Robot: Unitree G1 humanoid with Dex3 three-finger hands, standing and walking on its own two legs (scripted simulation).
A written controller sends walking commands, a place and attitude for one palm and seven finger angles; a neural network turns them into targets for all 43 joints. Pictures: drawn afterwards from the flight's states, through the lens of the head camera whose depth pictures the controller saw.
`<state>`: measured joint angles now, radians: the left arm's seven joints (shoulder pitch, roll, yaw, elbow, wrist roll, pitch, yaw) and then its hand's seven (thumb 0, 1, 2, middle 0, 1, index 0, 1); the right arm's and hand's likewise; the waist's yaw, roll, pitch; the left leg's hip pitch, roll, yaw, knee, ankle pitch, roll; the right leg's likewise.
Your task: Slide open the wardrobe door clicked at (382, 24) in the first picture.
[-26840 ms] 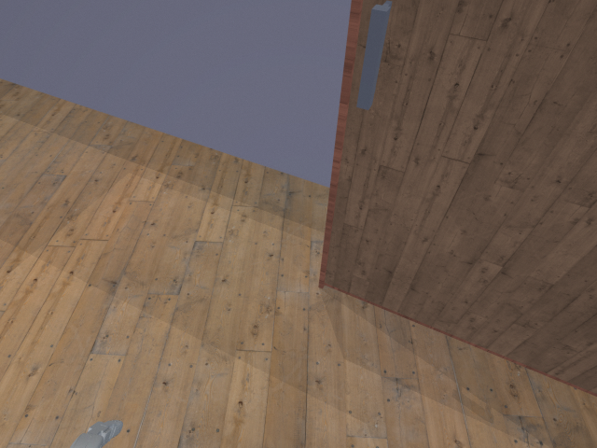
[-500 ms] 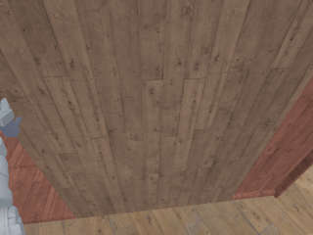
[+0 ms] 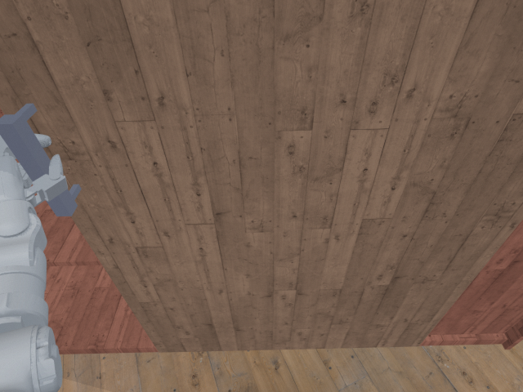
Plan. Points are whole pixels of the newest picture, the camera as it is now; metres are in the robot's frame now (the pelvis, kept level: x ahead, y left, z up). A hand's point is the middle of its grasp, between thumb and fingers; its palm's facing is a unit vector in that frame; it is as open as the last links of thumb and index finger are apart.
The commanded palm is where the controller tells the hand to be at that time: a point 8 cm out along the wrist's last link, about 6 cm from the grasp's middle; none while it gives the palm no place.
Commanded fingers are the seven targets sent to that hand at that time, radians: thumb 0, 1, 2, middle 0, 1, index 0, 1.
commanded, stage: stop walking and hold the door there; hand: left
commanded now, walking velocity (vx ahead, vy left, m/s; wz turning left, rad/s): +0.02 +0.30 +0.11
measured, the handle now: (48, 162) +0.41 +0.37 +0.18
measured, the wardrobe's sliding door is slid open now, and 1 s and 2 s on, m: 0.58 0.58 0.58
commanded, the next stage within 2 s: loosen the grip on the handle in 1.32 s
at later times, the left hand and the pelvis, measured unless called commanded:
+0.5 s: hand (52, 182) +0.37 +0.34 +0.17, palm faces +0.37 -0.89 -0.24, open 5.8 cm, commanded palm +0.34 +0.40 +0.14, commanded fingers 0.00 0.90 0.90 -0.45 -1.40 -0.45 -1.40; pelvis -0.04 +0.08 +0.01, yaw +1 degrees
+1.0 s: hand (51, 188) +0.36 +0.34 +0.17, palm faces +0.19 -0.97 -0.16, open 6.4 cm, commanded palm +0.33 +0.38 +0.14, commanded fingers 0.00 0.90 0.90 -0.45 -1.40 -0.45 -1.40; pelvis -0.08 +0.17 -0.01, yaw +2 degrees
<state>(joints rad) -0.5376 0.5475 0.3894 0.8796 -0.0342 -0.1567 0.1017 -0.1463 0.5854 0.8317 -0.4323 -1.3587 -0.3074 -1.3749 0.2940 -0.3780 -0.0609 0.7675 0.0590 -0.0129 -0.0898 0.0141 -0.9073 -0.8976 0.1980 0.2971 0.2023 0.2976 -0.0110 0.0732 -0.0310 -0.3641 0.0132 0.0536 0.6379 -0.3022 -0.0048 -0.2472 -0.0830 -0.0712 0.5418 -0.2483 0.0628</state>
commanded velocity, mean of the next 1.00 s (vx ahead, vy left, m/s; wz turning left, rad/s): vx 0.11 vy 0.04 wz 0.05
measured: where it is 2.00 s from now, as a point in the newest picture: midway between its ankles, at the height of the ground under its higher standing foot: outside the picture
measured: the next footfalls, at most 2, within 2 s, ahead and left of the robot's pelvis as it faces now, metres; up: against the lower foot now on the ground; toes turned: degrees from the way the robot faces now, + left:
right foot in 0.32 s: -0.01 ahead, -0.06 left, +0.00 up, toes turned -12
left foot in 0.68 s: +0.06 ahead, +0.36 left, +0.00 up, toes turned +7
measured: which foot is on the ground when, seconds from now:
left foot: down 0.00-0.32, up 0.34-0.66, down 0.68-0.90, up 0.92-1.00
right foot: down 0.00-0.08, up 0.10-0.30, down 0.32-0.66, up 0.68-0.84, down 0.86-1.00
